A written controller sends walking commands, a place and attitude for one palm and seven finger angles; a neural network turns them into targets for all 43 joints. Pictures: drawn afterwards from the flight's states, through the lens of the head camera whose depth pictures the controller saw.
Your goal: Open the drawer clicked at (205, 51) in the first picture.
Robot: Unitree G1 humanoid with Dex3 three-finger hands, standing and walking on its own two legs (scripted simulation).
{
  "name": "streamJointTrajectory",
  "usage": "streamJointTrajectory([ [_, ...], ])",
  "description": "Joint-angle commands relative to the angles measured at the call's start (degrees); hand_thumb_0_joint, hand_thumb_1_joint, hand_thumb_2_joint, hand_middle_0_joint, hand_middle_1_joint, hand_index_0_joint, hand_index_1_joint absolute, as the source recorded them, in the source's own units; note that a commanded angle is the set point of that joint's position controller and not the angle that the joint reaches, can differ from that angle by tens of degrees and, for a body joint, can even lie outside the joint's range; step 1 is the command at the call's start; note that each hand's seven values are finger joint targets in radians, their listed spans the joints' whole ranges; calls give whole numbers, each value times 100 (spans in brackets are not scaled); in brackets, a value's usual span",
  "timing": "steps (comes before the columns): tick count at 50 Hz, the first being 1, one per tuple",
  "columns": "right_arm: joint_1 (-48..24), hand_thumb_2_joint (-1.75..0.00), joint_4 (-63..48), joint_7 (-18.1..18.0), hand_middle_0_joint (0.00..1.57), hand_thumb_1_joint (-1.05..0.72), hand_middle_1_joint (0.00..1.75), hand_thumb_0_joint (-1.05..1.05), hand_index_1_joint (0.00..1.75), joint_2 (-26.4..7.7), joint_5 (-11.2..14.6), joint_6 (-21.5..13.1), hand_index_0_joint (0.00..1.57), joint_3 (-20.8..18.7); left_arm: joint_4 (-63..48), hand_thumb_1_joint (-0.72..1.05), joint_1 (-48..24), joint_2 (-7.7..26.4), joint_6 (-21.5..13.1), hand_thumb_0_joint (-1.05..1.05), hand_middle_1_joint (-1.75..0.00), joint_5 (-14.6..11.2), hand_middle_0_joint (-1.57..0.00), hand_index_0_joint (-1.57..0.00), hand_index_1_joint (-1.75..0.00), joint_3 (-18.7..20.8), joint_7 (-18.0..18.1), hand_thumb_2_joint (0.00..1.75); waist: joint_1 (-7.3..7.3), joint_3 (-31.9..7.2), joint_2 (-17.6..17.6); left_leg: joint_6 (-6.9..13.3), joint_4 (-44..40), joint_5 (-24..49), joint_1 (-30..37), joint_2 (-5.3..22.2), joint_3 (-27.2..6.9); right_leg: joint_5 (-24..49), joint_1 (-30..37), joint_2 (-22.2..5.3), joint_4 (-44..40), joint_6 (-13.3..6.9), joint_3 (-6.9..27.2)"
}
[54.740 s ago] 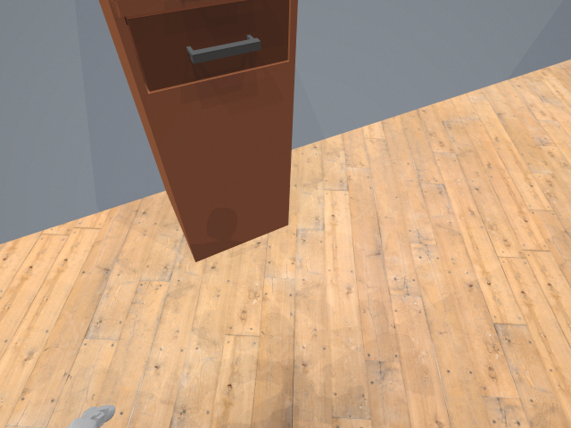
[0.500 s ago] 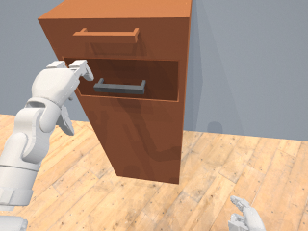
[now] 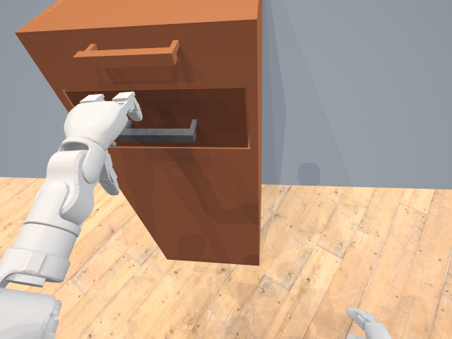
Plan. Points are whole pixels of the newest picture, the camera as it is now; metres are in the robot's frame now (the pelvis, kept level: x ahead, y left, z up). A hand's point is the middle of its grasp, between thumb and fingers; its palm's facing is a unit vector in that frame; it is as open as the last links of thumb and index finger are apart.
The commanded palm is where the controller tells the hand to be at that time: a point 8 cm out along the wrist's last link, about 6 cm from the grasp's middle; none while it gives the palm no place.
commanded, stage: move the hooked fingers above the handle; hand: left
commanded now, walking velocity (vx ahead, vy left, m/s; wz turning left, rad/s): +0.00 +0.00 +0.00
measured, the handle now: (158, 129) +0.51 +0.21 +0.08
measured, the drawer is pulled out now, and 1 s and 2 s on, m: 0.00 0.00 0.00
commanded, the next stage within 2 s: none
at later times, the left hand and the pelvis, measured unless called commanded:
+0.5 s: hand (141, 138) +0.44 +0.21 +0.12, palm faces -0.09 -0.01 -1.00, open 13.9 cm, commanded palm +0.42 +0.20 +0.20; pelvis +0.03 +0.00 +0.00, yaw +1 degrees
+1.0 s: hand (147, 121) +0.46 +0.20 +0.15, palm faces +0.04 +0.00 -1.00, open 13.6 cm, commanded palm +0.43 +0.22 +0.20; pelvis +0.01 -0.01 +0.00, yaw -2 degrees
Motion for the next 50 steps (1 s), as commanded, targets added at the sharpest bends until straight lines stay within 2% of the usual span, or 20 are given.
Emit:
streamJointTrajectory([
  [1, -644, -90, -988, -153, 20, -90, 30, 0, 30, -582, -1, -321, 20, -247, -1576, -50, -2478, 937, -440, 0, -120, -49, -30, -30, -120, 137, -106, 30, -195, -2079, -554, 155, -65, 1576, 367, -127, 62, 1127, 1231, 170, -70, -218, 13],
  [3, -565, -90, -948, -201, 20, -90, 30, 0, 30, -553, -22, -369, 20, -249, -1735, -50, -2790, 1045, -701, 0, -120, -124, -30, -30, -120, 253, -41, 30, -214, -2104, -530, 139, -10, 1709, 455, -126, 19, 1198, 1163, 191, -65, -226, 2],
  [6, -386, -90, -819, -231, 20, -90, 30, 0, 30, -501, -64, -404, 20, -254, -1458, -50, -2815, 1456, -959, 0, -120, -159, -30, -30, -120, 858, 302, 30, -47, -2185, -433, 95, 59, 2016, 354, -136, 13, 1456, 1286, 195, 45, -250, -12],
  [8, -347, -90, -675, -226, 20, -90, 30, 0, 30, -514, -65, -363, 20, -235, -940, -50, -2946, 1666, -941, 0, -120, -122, -30, -30, -120, 1154, 584, 30, -4, -2016, -497, 41, 39, 2017, 119, -125, 51, 1456, 1300, 196, 39, -259, -29],
  [10, -356, -90, -628, -194, 20, -90, 30, 0, 30, -439, -66, -339, 20, -230, -558, -50, -2880, 1572, -824, 0, -120, -44, -30, -30, -120, 1208, 843, 30, 86, -2053, -483, 20, 52, 2202, -23, -103, 101, 1626, 1382, 184, 142, -279, -44],
  [14, -464, -90, -639, -81, 20, -90, 30, 0, 30, -494, -57, -222, 20, -222, -60, -50, -2735, 1294, -290, 0, -120, 204, -30, -30, -120, 830, 947, 30, 94, -2198, -416, -11, 47, 2352, -106, -55, 202, 1794, 1469, 158, 210, -284, -11],
  [16, -495, -90, -697, -54, 20, -90, 30, 0, 30, -548, -31, -135, 20, -229, 96, -50, -2589, 1044, 14, 0, -120, 305, -30, -30, -120, 479, 745, 30, -6, -2235, -529, 11, 65, 2413, -100, -39, 227, 1926, 1448, 158, 227, -272, -23],
  [18, -492, -90, -793, -47, 20, -90, 30, 0, 30, -577, 38, -61, 20, -257, 186, -50, -2701, 450, 199, 0, -120, 277, -30, -30, -120, -169, 407, 30, -247, -2112, -777, 61, 97, 2219, -24, -35, 200, 1795, 1239, 173, 152, -249, -43],
  [20, -428, -90, -843, -95, 20, -90, 30, 0, 30, -625, 57, -23, 20, -283, 79, -50, -2765, 436, 166, 0, -120, 214, -30, -30, -120, -305, 105, 30, -351, -2004, -918, 126, 121, 2032, 93, -40, 141, 1683, 1065, 194, 129, -229, -54],
  [23, -376, -90, -965, -174, 20, -90, 30, 0, 30, -579, 15, -112, 20, -302, -831, -50, -3387, 270, -319, 0, -120, 39, -30, -30, -120, -580, -158, 30, -443, -2385, -685, 173, 276, 2386, 494, -103, 3, 1815, 964, 210, 239, -237, -33],
  [24, -267, -90, -931, -198, 20, -90, 30, 0, 30, -559, -10, -160, 20, -322, -1096, -50, -3567, 450, -535, 0, -120, 0, -30, -30, -120, -412, -129, 30, -401, -2633, -513, 177, 348, 2637, 670, -93, -40, 1891, 963, 218, 305, -240, -12],
  [27, 7, -90, -795, -240, 20, -90, 30, 0, 30, -496, -62, -202, 20, -353, -1024, -50, -3674, 939, -973, 0, -120, -47, -30, -30, -120, 236, 206, 30, -274, -2682, -345, 80, 460, 3026, 685, -77, -80, 2003, 911, 242, 377, -260, -35],
  [28, 82, -90, -697, -249, 20, -90, 30, 0, 30, -539, -91, -209, 20, -346, -839, -50, -3801, 1308, -1060, 0, -120, -50, -30, -30, -120, 608, 400, 30, -231, -2623, -354, 28, 450, 2974, 542, -83, -71, 2003, 958, 251, 370, -281, -52],
  [29, 121, -90, -642, -241, 20, -90, 30, 0, 30, -483, -91, -229, 20, -334, -620, -50, -3863, 1312, -1099, 0, -120, -42, -30, -30, -120, 728, 606, 30, -186, -2554, -451, 17, 456, 2995, 350, -96, -59, 2088, 1005, 255, 417, -282, -60],
  [33, 98, -90, -383, -187, 20, -90, 30, 0, 30, -429, -92, -189, 20, -271, 552, -50, -3865, 1511, -824, 0, -120, 157, -30, -30, -120, 1134, 1381, 30, -7, -2322, -677, -70, 330, 2730, -243, -86, 100, 2106, 1253, 235, 458, -300, -79],
  [36, -43, -90, -362, -116, 20, -90, 30, 0, 30, -430, -103, -155, 20, -258, 1007, -50, -3739, 1337, -328, 0, -120, 504, -30, -30, -120, 840, 1577, 30, 61, -2609, -341, -74, 279, 2700, -322, -54, 221, 2159, 1370, 209, 525, -309, -19],
  [39, -228, -90, -404, -115, 20, -90, 30, 0, 30, -475, -75, -62, 20, -207, 940, -50, -3728, 1605, -18, 0, -120, 573, -30, -30, -120, 922, 1553, 30, 102, -2702, -578, -33, 167, 2518, -412, -41, 306, 2215, 1712, 172, 442, -274, 59],
  [42, -417, -90, -464, -236, 20, -90, 30, 0, 30, -494, 4, -23, 20, -151, 1006, -50, -3739, 1698, 159, 0, -120, 393, -30, -30, -120, 879, 1414, 30, 38, -2546, -943, 56, -7, 1904, -476, -49, 323, 1888, 1872, 140, 274, -212, 125],
  [44, -490, -90, -520, -336, 20, -90, 30, 0, 30, -519, 45, -7, 20, -144, 1092, -50, -3586, 1930, 134, 0, -120, 336, -30, -30, -120, 1030, 1252, 30, 44, -2467, -1143, 113, -72, 1641, -506, -46, 328, 1646, 1942, 117, 185, -168, 175],
  [50, -273, -90, -667, -476, 20, -90, 30, 0, 30, -642, 74, -60, 20, -211, 1530, -50, -3311, 1723, -123, 0, -120, 408, -30, -30, -120, 721, 599, 30, -205, -1851, -1112, 212, -134, 956, -530, -21, 326, 930, 1374, 100, -43, -136, 167],
])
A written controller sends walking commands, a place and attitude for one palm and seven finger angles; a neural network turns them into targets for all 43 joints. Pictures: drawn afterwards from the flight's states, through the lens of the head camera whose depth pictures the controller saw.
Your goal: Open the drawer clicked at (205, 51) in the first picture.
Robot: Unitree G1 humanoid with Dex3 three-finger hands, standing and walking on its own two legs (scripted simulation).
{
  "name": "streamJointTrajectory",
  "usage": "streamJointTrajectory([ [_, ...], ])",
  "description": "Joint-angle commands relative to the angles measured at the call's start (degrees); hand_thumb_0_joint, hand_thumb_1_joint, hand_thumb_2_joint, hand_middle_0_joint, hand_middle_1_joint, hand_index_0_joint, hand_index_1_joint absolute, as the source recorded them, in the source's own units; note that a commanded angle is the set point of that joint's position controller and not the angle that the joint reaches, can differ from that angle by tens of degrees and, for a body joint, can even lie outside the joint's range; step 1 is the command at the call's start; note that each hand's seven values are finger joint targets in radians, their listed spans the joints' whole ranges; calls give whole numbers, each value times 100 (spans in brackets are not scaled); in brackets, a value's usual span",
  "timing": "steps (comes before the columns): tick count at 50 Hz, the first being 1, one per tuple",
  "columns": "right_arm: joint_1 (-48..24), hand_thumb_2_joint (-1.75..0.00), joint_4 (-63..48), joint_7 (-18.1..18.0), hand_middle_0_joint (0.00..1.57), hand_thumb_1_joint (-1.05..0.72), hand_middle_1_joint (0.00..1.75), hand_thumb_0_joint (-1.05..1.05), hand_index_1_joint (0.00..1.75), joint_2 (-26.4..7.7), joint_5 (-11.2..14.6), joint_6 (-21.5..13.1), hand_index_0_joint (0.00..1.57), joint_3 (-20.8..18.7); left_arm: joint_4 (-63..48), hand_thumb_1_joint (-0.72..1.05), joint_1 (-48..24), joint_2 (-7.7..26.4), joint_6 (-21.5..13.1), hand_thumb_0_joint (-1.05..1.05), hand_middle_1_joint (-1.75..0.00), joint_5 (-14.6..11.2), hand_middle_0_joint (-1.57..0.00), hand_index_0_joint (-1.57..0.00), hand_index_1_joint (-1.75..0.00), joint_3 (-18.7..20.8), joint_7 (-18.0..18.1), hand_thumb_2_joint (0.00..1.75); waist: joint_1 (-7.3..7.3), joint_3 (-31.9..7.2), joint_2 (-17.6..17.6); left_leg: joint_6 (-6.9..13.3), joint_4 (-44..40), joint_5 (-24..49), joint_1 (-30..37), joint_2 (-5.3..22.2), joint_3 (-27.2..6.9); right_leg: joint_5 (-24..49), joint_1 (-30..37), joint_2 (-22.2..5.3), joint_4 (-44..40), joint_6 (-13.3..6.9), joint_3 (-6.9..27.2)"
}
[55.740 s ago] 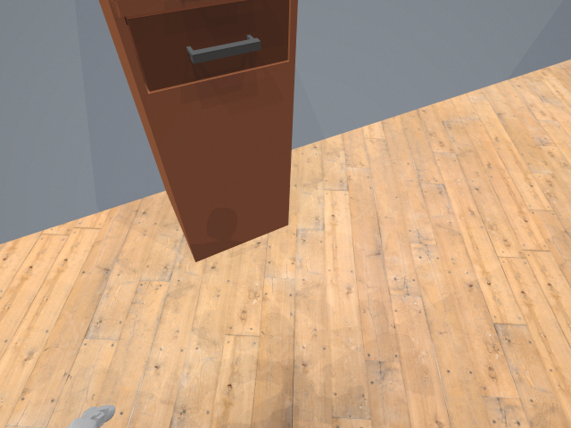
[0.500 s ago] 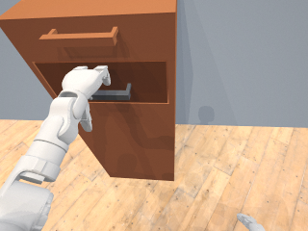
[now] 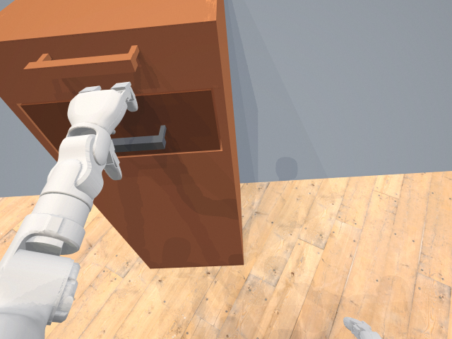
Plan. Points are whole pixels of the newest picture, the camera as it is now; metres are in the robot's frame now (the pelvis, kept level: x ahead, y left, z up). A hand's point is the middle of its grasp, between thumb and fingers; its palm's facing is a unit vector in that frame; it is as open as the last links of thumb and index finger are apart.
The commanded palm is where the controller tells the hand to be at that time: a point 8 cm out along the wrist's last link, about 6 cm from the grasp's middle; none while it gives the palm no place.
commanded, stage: move the hooked fingers above the handle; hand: left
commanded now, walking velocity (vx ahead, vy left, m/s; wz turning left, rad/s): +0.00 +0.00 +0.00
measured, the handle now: (126, 138) +0.49 +0.24 +0.08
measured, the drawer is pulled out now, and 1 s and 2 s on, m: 0.00 0.00 0.00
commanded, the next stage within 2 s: none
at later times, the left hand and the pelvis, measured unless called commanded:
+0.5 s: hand (139, 122) +0.46 +0.17 +0.16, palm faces +0.15 -0.02 -0.99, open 13.7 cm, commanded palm +0.43 +0.25 +0.20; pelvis -0.01 +0.01 +0.00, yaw +0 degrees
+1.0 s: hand (97, 154) +0.42 +0.26 +0.11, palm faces -0.11 +0.06 -0.99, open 13.8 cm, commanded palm +0.43 +0.25 +0.20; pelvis -0.01 +0.00 +0.00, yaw +3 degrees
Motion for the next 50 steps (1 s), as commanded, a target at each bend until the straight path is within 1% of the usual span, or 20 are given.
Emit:
streamJointTrajectory([
  [1, -245, -90, -907, -159, 20, -90, 30, 0, 30, -831, 11, -278, 20, -350, -740, -50, -2170, 1662, -132, 0, -120, 28, -30, -30, -120, 499, -305, 30, 88, -1656, -1037, 276, -170, 974, -295, -139, 98, 946, 1586, -36, -244, -87, -56],
  [2, -178, -90, -899, -166, 20, -90, 30, 0, 30, -832, 20, -316, 20, -377, -736, -50, -2289, 1447, -255, 0, -120, 18, -30, -30, -120, 299, -423, 30, -32, -1493, -974, 283, -127, 885, -239, -139, 88, 848, 1361, -29, -268, -92, -73],
  [3, -143, -90, -963, -141, 20, -90, 30, 0, 30, -805, 29, -371, 20, -415, -1076, -50, -2575, 919, -439, 0, -120, -30, -30, -30, -120, -174, -556, 30, -170, -1504, -848, 290, -68, 872, -69, -176, 74, 790, 1180, -15, -297, -100, -80],
  [6, 96, -90, -929, -161, 20, -90, 30, 0, 30, -773, -15, -534, 20, -490, -1704, -50, -3098, 647, -944, 0, -120, -226, -30, -30, -120, -477, -693, 30, -292, -1610, -364, 302, 102, 767, 310, -252, -60, 567, 751, 28, -271, -135, -63],
  [10, 378, -90, -731, -190, 20, -90, 30, 0, 30, -773, -43, -626, 20, -525, -1751, -50, -3756, 980, -1461, 0, -120, -351, -30, -30, -120, -117, -378, 30, -347, -1720, -307, 233, 190, 695, 292, -305, -232, 364, 573, 63, -225, -177, -106],
  [12, 441, -90, -673, -161, 20, -90, 30, 0, 30, -767, -67, -636, 20, -524, -1716, -50, -3828, 1451, -1561, 0, -120, -316, -30, -30, -120, 395, 4, 30, -174, -2087, -224, 183, 215, 993, 246, -309, -243, 589, 797, 83, -110, -219, -121],
  [13, 456, -90, -630, -160, 20, -90, 30, 0, 30, -824, -99, -632, 20, -517, -1624, -50, -3822, 2009, -1576, 0, -120, -261, -30, -30, -120, 894, 238, 30, -41, -2266, -251, 152, 201, 1138, 112, -313, -236, 663, 1002, 97, -53, -230, -131],
  [14, 394, -90, -615, -121, 20, -90, 30, 0, 30, -730, -83, -621, 20, -469, -1387, -50, -3798, 1875, -1488, 0, -120, -225, -30, -30, -120, 806, 446, 30, 5, -2264, -242, 136, 194, 1229, -51, -316, -233, 765, 1064, 100, 15, -232, -135],
  [18, 188, -90, -498, -15, 20, -90, 30, 0, 30, -740, -54, -536, 20, -367, -421, -50, -3533, 2050, -783, 0, -120, 23, -30, -30, -120, 969, 1009, 30, 186, -2141, -308, 17, 70, 1504, -500, -239, -69, 1051, 1337, 114, 98, -253, -191],
  [21, 85, -90, -479, 26, 20, -90, 30, 0, 30, -771, -42, -421, 20, -302, 270, -50, -3167, 1909, -79, 0, -120, 257, -30, -30, -120, 695, 921, 30, 241, -2045, -461, 4, -32, 1545, -629, -162, 39, 1206, 1450, 88, 70, -219, -205],
  [25, -244, -90, -575, -109, 20, -90, 30, 0, 30, -790, 42, -284, 20, -202, 376, -50, -3042, 2271, 286, 0, -120, 178, -30, -30, -120, 843, 708, 30, 324, -2016, -1242, 125, -174, 1098, -748, -150, 130, 925, 1834, 17, -115, -111, -63],
  [30, -353, -90, -674, -302, 20, -90, 30, 0, 30, -805, 127, -254, 20, -127, 641, -50, -2814, 2316, 290, 0, -120, 176, -30, -30, -120, 725, 359, 30, 266, -1436, -1368, 183, -297, 445, -848, -116, 147, 155, 1513, -24, -316, -78, -17],
  [33, -352, -90, -826, -383, 20, -90, 30, 0, 30, -797, 146, -284, 20, -147, 517, -50, -2806, 2468, 85, 0, -120, 147, -30, -30, -120, 842, 196, 30, 259, -1515, -1362, 214, -260, 263, -804, -135, 162, -97, 1520, -16, -350, -71, 34],
  [36, -231, -90, -904, -406, 20, -90, 30, 0, 30, -769, 120, -316, 20, -159, 445, -50, -2578, 2427, -120, 0, -120, 140, -30, -30, -120, 864, 141, 30, 284, -1536, -1072, 195, -218, 285, -781, -134, 172, 31, 1516, -27, -282, -93, 52],
  [38, -183, -90, -947, -406, 20, -90, 30, 0, 30, -798, 125, -373, 20, -209, 457, -50, -2662, 2330, -254, 0, -120, 178, -30, -30, -120, 789, 75, 30, 177, -1523, -1189, 218, -166, 215, -805, -125, 178, -57, 1420, -27, -328, -75, 76],
  [42, 185, -90, -927, -403, 20, -90, 30, 0, 30, -896, 32, -552, 20, -355, 125, -50, -3128, 2291, -755, 0, -120, 270, -30, -30, -120, 746, -103, 30, -75, -1710, -738, 268, 2, 255, -659, -141, 119, 79, 1123, -37, -245, -63, 92],
  [43, 278, -90, -950, -383, 20, -90, 30, 0, 30, -894, 19, -609, 20, -403, -163, -50, -3516, 1991, -956, 0, -120, 228, -30, -30, -120, 487, -155, 30, -265, -1769, -704, 295, 70, 256, -531, -152, 71, 81, 990, -36, -247, -53, 91],
  [47, 653, -90, -803, -320, 20, -90, 30, 0, 30, -805, -81, -786, 20, -634, -1708, -50, -4323, 1044, -1670, 0, -120, -53, -30, -30, -120, -268, -206, 30, -503, -2602, 322, 303, 431, 1079, 665, -228, -123, 661, 450, 92, -62, -163, 28],
  [48, 713, -90, -800, -297, 20, -90, 30, 0, 30, -785, -77, -845, 20, -626, -1968, -50, -4510, 509, -1769, 0, -120, -212, -30, -30, -120, -726, -226, 30, -665, -2573, 259, 307, 499, 1212, 825, -236, -216, 648, 237, 120, -62, -164, -23],
  [50, 846, -90, -583, -267, 20, -90, 30, 0, 30, -858, -92, -846, 20, -683, -1824, -50, -4364, 836, -1805, 0, -120, -370, -30, -30, -120, -310, -59, 30, -612, -2379, 257, 232, 535, 1336, 871, -221, -336, 702, 36, 180, -40, -192, -116],
])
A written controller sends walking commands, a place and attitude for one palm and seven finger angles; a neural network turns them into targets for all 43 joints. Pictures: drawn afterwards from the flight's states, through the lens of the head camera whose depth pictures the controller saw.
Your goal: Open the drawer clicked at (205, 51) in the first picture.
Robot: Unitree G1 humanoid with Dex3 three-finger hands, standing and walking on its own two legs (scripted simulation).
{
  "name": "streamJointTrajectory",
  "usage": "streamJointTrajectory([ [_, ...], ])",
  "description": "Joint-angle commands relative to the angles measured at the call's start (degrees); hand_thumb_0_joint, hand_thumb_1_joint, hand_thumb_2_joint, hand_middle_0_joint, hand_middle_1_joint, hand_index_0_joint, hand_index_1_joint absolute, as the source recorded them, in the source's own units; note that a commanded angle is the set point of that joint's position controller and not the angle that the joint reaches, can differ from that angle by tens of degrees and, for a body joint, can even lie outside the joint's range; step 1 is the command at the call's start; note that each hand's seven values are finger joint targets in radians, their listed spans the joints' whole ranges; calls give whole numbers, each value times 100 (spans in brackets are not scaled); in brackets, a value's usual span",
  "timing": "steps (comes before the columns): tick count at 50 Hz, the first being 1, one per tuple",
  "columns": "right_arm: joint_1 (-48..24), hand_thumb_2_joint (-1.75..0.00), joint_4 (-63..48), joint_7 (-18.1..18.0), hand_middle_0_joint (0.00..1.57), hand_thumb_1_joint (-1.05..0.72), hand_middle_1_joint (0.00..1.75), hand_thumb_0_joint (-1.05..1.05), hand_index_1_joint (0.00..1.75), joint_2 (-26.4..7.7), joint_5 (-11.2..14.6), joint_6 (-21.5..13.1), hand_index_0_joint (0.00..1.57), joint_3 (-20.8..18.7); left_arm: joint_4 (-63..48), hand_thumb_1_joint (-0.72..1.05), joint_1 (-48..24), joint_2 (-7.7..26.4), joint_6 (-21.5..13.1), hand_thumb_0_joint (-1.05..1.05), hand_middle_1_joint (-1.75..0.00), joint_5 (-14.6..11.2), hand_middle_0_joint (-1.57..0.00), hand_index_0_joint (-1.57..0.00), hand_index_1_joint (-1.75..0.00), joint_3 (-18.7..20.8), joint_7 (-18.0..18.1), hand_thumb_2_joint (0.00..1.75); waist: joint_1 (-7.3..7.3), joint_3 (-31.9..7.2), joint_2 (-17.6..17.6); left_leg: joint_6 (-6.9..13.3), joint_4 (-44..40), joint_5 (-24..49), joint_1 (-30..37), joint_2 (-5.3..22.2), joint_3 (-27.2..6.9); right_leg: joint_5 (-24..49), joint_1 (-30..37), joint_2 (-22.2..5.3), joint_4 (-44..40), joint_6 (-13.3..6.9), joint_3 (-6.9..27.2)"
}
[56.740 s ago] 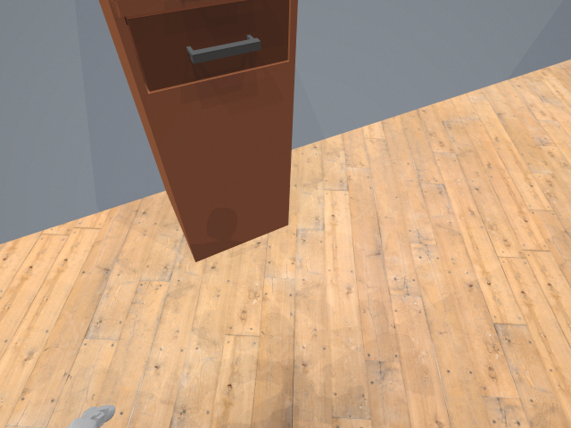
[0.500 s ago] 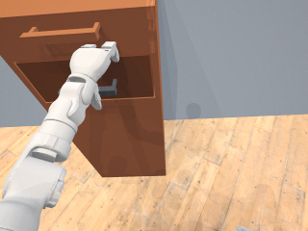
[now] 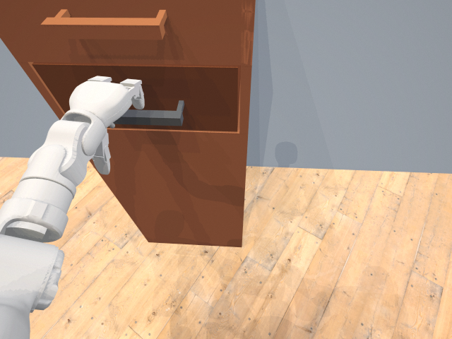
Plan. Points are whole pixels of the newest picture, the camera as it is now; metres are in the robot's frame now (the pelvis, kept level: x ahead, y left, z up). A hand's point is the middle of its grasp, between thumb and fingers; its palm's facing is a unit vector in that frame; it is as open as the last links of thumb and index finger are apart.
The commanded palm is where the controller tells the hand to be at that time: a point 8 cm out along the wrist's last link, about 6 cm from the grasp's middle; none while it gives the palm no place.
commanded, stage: move the hooked fingers above the handle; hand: left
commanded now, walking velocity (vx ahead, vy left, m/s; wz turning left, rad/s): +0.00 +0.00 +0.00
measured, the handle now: (141, 110) +0.52 +0.21 +0.09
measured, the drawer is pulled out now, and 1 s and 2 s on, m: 0.00 0.00 0.00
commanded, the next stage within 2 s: none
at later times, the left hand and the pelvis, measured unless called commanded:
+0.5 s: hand (119, 98) +0.47 +0.21 +0.16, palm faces +0.04 +0.00 -1.00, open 13.5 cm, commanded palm +0.45 +0.23 +0.21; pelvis +0.00 +0.01 +0.00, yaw -3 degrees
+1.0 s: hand (156, 110) +0.47 +0.16 +0.13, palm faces +0.09 -0.01 -1.00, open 13.8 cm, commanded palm +0.46 +0.24 +0.21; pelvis +0.01 +0.01 +0.00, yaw -3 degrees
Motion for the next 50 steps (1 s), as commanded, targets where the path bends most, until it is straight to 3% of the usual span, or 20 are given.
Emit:
streamJointTrajectory([
  [1, 127, -90, -418, 32, 20, -90, 30, 0, 30, -516, -49, -254, 20, -216, -1941, -50, -3801, 410, -538, 0, -120, -353, -30, -30, -120, 359, 513, 30, -634, -2555, 316, 187, -19, 1414, 1405, -182, -60, 710, 534, 281, -220, -201, 144],
  [3, 96, -90, -314, 84, 20, -90, 30, 0, 30, -593, -35, -168, 20, -166, -1422, -50, -3470, 1080, -382, 0, -120, -378, -30, -30, -120, 1060, 771, 30, -371, -2430, 115, 123, -109, 1547, 915, -213, -36, 884, 863, 297, -189, -245, 86],
  [6, -124, -90, -263, 251, 20, -90, 30, 0, 30, -505, -59, -29, 20, -19, -722, -50, -3194, 1604, 167, 0, -120, -71, -30, -30, -120, 1595, 1214, 30, 22, -2402, 244, 18, -214, 2030, 330, -183, 65, 1323, 1282, 277, 46, -295, 24],
  [7, -256, -90, -311, 305, 20, -90, 30, 0, 30, -472, -59, 6, 20, 27, -637, -50, -3097, 1500, 423, 0, -120, 48, -30, -30, -120, 1477, 1281, 30, 100, -2354, 335, -23, -225, 2231, 256, -169, 96, 1475, 1365, 277, 104, -310, 2],
  [8, -343, -90, -334, 339, 20, -90, 30, 0, 30, -491, -45, 33, 20, 22, -727, -50, -3248, 1522, 578, 0, -120, 119, -30, -30, -120, 1488, 1345, 30, 53, -2380, 35, -5, -206, 2376, 226, -155, 128, 1623, 1501, 271, 64, -295, 3],
  [12, -610, -90, -373, 311, 20, -90, 30, 0, 30, -448, 2, 133, 20, 87, -695, -50, -3317, 1617, 1077, 0, -120, 240, -30, -30, -120, 1379, 1431, 30, 77, -2495, -206, 42, -341, 2052, 319, -117, 231, 1499, 1748, 252, -21, -228, 54],
  [15, -832, -90, -471, 172, 20, -90, 30, 0, 30, -398, 48, 200, 20, 164, -600, -50, -3082, 1859, 1157, 0, -120, 110, -30, -30, -120, 1556, 1265, 30, 172, -2515, -629, 98, -503, 1670, 228, -126, 259, 1342, 2151, 188, -124, -160, 107],
  [18, -970, -90, -580, 64, 20, -90, 30, 0, 30, -385, 56, 231, 20, 202, -643, -50, -2968, 2037, 1060, 0, -120, 150, -30, -30, -120, 1669, 1079, 30, 209, -2577, -677, 118, -596, 1523, 231, -114, 290, 1226, 2331, 149, -202, -131, 157],
  [20, -988, -90, -657, 34, 20, -90, 30, 0, 30, -333, 54, 229, 20, 222, -575, -50, -2675, 1863, 1005, 0, -120, 166, -30, -30, -120, 1562, 957, 30, 236, -2399, -634, 132, -649, 1398, 252, -107, 313, 1165, 2260, 140, -228, -127, 146],
  [24, -861, -90, -731, 21, 20, -90, 30, 0, 30, -429, 50, 217, 20, 161, -148, -50, -2220, 1520, 897, 0, -120, 192, -30, -30, -120, 1296, 529, 30, 68, -1867, -758, 167, -684, 990, 167, -64, 354, 781, 1849, 111, -383, -90, 153],
  [26, -733, -90, -729, 22, 20, -90, 30, 0, 30, -499, 54, 187, 20, 131, -31, -50, -2341, 1166, 813, 0, -120, 202, -30, -30, -120, 913, 275, 30, -122, -1566, -681, 176, -684, 721, 203, -53, 336, 476, 1424, 123, -458, -101, 131],
  [28, -622, -90, -810, 62, 20, -90, 30, 0, 30, -488, 81, 87, 20, 49, -473, -50, -2736, 311, 572, 0, -120, 119, -30, -30, -120, 146, 14, 30, -383, -1560, -550, 220, -552, 666, 515, -66, 265, 326, 1049, 138, -506, -119, 144],
  [31, -375, -90, -755, 71, 20, -90, 30, 0, 30, -488, 10, -43, 20, -66, -1348, -50, -3341, 5, 93, 0, -120, -105, -30, -30, -120, -144, -191, 30, -525, -1937, 18, 246, -325, 776, 1039, -151, 126, 339, 727, 176, -425, -171, 185],
  [33, -285, -90, -739, 50, 20, -90, 30, 0, 30, -479, -12, -122, 20, -92, -1842, -50, -3697, -147, -230, 0, -120, -350, -30, -30, -120, -254, -211, 30, -641, -2064, 93, 260, -188, 950, 1173, -209, 44, 475, 653, 186, -375, -178, 185],
  [37, -45, -90, -529, 78, 20, -90, 30, 0, 30, -465, -71, -119, 20, -155, -2087, -50, -3915, 843, -574, 0, -120, -347, -30, -30, -120, 768, 391, 30, -374, -2744, 424, 125, -37, 1626, 1199, -247, -61, 965, 921, 253, -121, -258, 133],
  [38, -16, -90, -479, 86, 20, -90, 30, 0, 30, -515, -94, -108, 20, -147, -1980, -50, -3812, 1385, -572, 0, -120, -322, -30, -30, -120, 1290, 635, 30, -237, -2856, 235, 105, -36, 1796, 1005, -242, -57, 1088, 1150, 273, -69, -267, 107],
  [40, -89, -90, -424, 169, 20, -90, 30, 0, 30, -408, -92, -75, 20, -72, -1523, -50, -3579, 1766, -355, 0, -120, -178, -30, -30, -120, 1745, 1141, 30, -6, -2814, 299, 51, -95, 2023, 556, -243, -3, 1360, 1450, 275, 68, -286, 90],
  [42, -301, -90, -386, 233, 20, -90, 30, 0, 30, -401, -56, -18, 20, 2, -1159, -50, -3341, 1868, 72, 0, -120, -39, -30, -30, -120, 1776, 1468, 30, 154, -2716, 304, -24, -180, 2224, 287, -201, 135, 1660, 1717, 259, 127, -295, 76],
  [45, -550, -90, -403, 250, 20, -90, 30, 0, 30, -426, -8, 21, 20, 36, -1312, -50, -3485, 2086, 474, 0, -120, 120, -30, -30, -120, 1801, 1667, 30, 179, -2833, 76, 2, -254, 2326, 253, -174, 258, 1919, 2067, 238, 66, -247, 124],
  [50, -1009, -90, -392, 103, 20, -90, 30, 0, 30, -354, 83, 85, 20, 176, -1103, -50, -3185, 2184, 897, 0, -120, -30, -30, -30, -120, 1807, 1683, 30, 264, -2813, -338, 85, -510, 1699, 265, -178, 341, 1582, 2506, 193, -138, -131, 232],
])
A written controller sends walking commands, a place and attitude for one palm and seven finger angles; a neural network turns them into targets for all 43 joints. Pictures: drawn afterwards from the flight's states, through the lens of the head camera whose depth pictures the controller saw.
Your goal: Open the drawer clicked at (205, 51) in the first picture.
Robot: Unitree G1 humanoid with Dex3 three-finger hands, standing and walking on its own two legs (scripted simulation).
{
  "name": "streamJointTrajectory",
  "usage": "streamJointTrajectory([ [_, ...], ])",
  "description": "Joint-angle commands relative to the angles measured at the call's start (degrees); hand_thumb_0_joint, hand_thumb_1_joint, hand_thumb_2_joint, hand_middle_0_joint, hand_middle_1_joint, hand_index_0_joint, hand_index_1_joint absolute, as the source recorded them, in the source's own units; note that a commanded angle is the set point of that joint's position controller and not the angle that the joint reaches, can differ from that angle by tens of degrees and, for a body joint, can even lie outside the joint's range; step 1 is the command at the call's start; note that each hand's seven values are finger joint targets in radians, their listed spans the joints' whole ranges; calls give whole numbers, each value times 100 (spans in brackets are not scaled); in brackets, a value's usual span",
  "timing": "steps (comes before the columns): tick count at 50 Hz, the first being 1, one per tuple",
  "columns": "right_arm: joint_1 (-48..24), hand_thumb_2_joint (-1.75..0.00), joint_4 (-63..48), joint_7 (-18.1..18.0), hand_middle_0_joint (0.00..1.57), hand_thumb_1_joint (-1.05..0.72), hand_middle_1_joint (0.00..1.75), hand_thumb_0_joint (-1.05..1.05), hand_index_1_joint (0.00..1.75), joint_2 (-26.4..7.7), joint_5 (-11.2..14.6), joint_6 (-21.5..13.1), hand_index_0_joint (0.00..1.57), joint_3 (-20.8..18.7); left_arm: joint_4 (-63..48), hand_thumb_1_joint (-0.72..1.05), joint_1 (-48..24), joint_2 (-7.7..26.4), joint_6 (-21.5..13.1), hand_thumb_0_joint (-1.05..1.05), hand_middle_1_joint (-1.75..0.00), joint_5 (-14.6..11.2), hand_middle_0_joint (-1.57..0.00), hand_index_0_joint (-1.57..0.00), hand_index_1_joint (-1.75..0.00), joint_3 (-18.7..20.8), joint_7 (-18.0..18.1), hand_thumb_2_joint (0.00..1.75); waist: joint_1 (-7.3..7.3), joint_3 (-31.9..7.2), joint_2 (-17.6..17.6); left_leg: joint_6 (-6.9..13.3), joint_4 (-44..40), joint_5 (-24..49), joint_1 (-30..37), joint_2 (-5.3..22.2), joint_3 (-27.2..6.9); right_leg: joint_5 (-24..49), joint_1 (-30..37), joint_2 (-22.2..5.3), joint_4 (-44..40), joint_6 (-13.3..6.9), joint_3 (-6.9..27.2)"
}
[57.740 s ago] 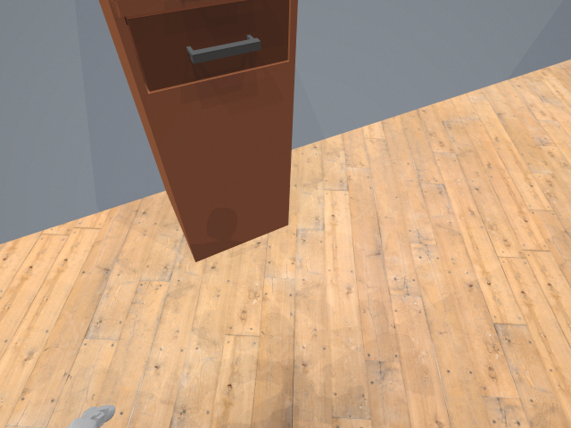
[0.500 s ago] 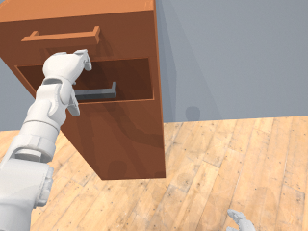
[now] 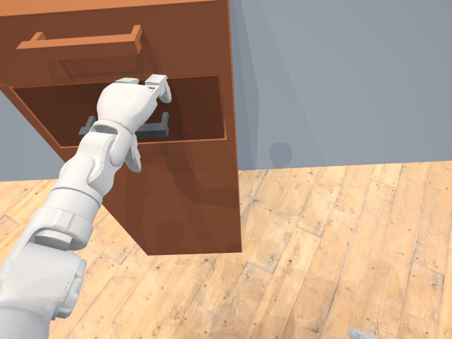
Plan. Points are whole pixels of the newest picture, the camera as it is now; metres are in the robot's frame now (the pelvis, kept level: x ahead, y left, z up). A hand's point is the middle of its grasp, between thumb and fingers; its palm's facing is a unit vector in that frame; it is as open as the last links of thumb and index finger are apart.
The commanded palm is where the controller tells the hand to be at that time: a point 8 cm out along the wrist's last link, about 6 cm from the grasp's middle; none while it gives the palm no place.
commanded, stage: move the hooked fingers above the handle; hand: left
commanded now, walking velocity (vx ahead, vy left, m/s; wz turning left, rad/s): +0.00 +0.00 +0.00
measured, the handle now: (126, 125) +0.50 +0.22 +0.09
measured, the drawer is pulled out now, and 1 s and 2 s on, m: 0.00 0.00 0.00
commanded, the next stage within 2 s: lower the fingers behind the handle in 1.32 s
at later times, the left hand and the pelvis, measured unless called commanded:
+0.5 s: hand (133, 144) +0.42 +0.18 +0.12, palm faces -0.11 -0.02 -0.99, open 13.8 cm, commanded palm +0.44 +0.23 +0.21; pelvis +0.00 +0.00 +0.00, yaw +3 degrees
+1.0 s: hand (106, 114) +0.45 +0.22 +0.16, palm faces +0.08 +0.02 -1.00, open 13.6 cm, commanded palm +0.42 +0.26 +0.21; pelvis -0.01 +0.00 +0.00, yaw -1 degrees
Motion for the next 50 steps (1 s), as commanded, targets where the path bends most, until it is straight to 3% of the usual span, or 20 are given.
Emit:
streamJointTrajectory([
  [1, -500, -90, -688, -196, 20, -90, 30, 0, 30, -703, 86, -178, 20, -127, -789, -50, -3432, 2913, 995, 0, -120, -159, -30, -30, -120, 1749, 469, 30, 372, -2624, -640, 37, -453, 1675, 71, -177, 60, 1470, 2413, 153, -122, -190, -54],
  [4, -644, -90, -754, -298, 20, -90, 30, 0, 30, -697, 85, -168, 20, -120, -718, -50, -3123, 3144, 1014, 0, -120, -157, -30, -30, -120, 1943, 262, 30, 439, -2728, -785, 96, -502, 1523, 132, -168, 119, 1412, 2631, 101, -172, -126, 28],
  [8, -609, -90, -848, -333, 20, -90, 30, 0, 30, -763, 110, -133, 20, -139, -86, -50, -2496, 2737, 1111, 0, -120, -41, -30, -30, -120, 1616, -254, 30, 327, -2193, -1057, 115, -599, 1214, 31, -117, 158, 1042, 2312, 88, -313, -111, -29],
  [10, -436, -90, -853, -333, 20, -90, 30, 0, 30, -862, 102, -127, 20, -141, 404, -50, -2346, 2411, 1208, 0, -120, 24, -30, -30, -120, 1225, -629, 30, 148, -1667, -1122, 128, -655, 845, -65, -74, 155, 662, 1850, 61, -445, -100, -76],
  [12, -294, -90, -924, -327, 20, -90, 30, 0, 30, -924, 90, -143, 20, -179, 499, -50, -2342, 2053, 1127, 0, -120, 30, -30, -30, -120, 871, -1035, 30, -9, -1463, -1191, 168, -614, 718, -7, -70, 151, 540, 1565, 54, -507, -99, -78],
  [15, -121, -90, -1089, -261, 20, -90, 30, 0, 30, -889, 68, -256, 20, -308, -552, -50, -2824, 767, 664, 0, -120, -167, -30, -30, -120, -252, -1605, 30, -326, -1526, -701, 218, -387, 844, 627, -123, 26, 595, 1004, 99, -511, -164, -82],
  [18, -30, -90, -1133, -256, 20, -90, 30, 0, 30, -858, 2, -406, 20, -350, -1675, -50, -3385, 322, 9, 0, -120, -576, -30, -30, -120, -577, -1883, 30, -476, -1591, -254, 256, -171, 1046, 1018, -219, -158, 570, 628, 137, -432, -233, -76],
  [21, 174, -90, -1016, -256, 20, -90, 30, 0, 30, -836, -41, -469, 20, -420, -2245, -50, -3845, 841, -514, 0, -120, -735, -30, -30, -120, 1, -1587, 30, -373, -2063, 173, 160, -13, 1330, 1241, -270, -321, 605, 559, 188, -229, -297, -108],
  [23, 303, -90, -900, -237, 20, -90, 30, 0, 30, -885, -86, -452, 20, -456, -2267, -50, -4034, 1720, -690, 0, -120, -648, -30, -30, -120, 864, -1043, 30, -170, -2257, 258, 38, 25, 1648, 1077, -276, -380, 771, 692, 241, -120, -351, -184],
  [25, 351, -90, -834, -138, 20, -90, 30, 0, 30, -762, -109, -449, 20, -399, -1923, -50, -3997, 1999, -588, 0, -120, -484, -30, -30, -120, 1284, -372, 30, 42, -2572, 183, -43, 29, 2005, 810, -257, -400, 981, 953, 265, 72, -381, -241],
  [26, 346, -90, -761, -111, 20, -90, 30, 0, 30, -767, -100, -415, 20, -380, -1636, -50, -3861, 2474, -433, 0, -120, -360, -30, -30, -120, 1675, -120, 30, 130, -2636, 154, -76, 0, 2155, 631, -229, -349, 1185, 1162, 269, 139, -390, -235],
  [28, 116, -90, -780, -89, 20, -90, 30, 0, 30, -777, -79, -318, 20, -285, -1410, -50, -3739, 2863, -113, 0, -120, -270, -30, -30, -120, 1844, 158, 30, 315, -2879, 92, -115, -42, 2394, 336, -229, -179, 1579, 1757, 226, 178, -392, -182],
  [31, -62, -90, -741, -56, 20, -90, 30, 0, 30, -723, -67, -191, 20, -189, -725, -50, -3439, 2577, 492, 0, -120, -111, -30, -30, -120, 1494, 292, 30, 358, -2716, -7, -136, -126, 2482, 122, -157, 10, 1904, 1957, 193, 151, -337, -185],
  [32, -122, -90, -745, -61, 20, -90, 30, 0, 30, -759, -29, -158, 20, -169, -716, -50, -3325, 2734, 595, 0, -120, -150, -30, -30, -120, 1611, 271, 30, 374, -2525, -291, -111, -175, 2379, 27, -138, 42, 1888, 1990, 197, 83, -301, -170],
  [33, -215, -90, -722, -98, 20, -90, 30, 0, 30, -780, -7, -88, 20, -138, -546, -50, -3115, 2885, 640, 0, -120, -191, -30, -30, -120, 1736, 250, 30, 392, -2504, -672, -82, -231, 2264, -68, -136, 57, 1843, 2184, 182, 32, -273, -130],
  [34, -321, -90, -752, -139, 20, -90, 30, 0, 30, -783, 15, -38, 20, -101, -676, -50, -3181, 3022, 670, 0, -120, -192, -30, -30, -120, 1737, 246, 30, 420, -2525, -711, -51, -297, 2023, -87, -136, 87, 1747, 2279, 151, 7, -231, -73],
  [38, -621, -90, -796, -291, 20, -90, 30, 0, 30, -691, 93, 77, 20, -17, -518, -50, -2909, 2981, 798, 0, -120, -342, -30, -30, -120, 1743, 142, 30, 466, -2360, -1023, 11, -467, 1521, -90, -135, 97, 1270, 2376, 129, -135, -172, -29],
  [43, -778, -90, -797, -402, 20, -90, 30, 0, 30, -649, 138, 53, 20, 45, -352, -50, -2840, 2949, 943, 0, -120, -322, -30, -30, -120, 1689, 132, 30, 476, -2246, -1018, 31, -585, 1073, -116, -129, 105, 742, 2317, 123, -261, -126, 30],
  [47, -629, -90, -785, -407, 20, -90, 30, 0, 30, -755, 132, -69, 20, -28, 55, -50, -2717, 2811, 1209, 0, -120, -23, -30, -30, -120, 1472, -22, 30, 369, -2090, -891, 43, -664, 865, -103, -90, 145, 566, 2075, 93, -337, -127, -5],
  [50, -423, -90, -843, -415, 20, -90, 30, 0, 30, -875, 120, -125, 20, -115, 364, -50, -2764, 2535, 1228, 0, -120, 82, -30, -30, -120, 1166, -420, 30, 115, -1837, -1052, 119, -655, 608, -96, -69, 166, 314, 1797, 52, -479, -92, -2],
])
